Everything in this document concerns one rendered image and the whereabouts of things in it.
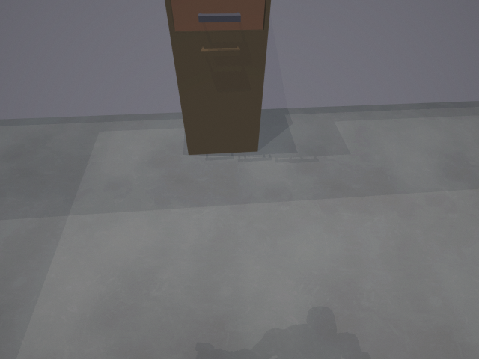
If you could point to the drawer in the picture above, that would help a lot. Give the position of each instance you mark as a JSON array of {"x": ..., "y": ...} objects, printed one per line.
[{"x": 185, "y": 13}]

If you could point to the handle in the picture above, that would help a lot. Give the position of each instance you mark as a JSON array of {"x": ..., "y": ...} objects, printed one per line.
[
  {"x": 220, "y": 52},
  {"x": 219, "y": 17}
]

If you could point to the cabinet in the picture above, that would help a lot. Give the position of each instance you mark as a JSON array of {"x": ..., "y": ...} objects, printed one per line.
[{"x": 220, "y": 96}]

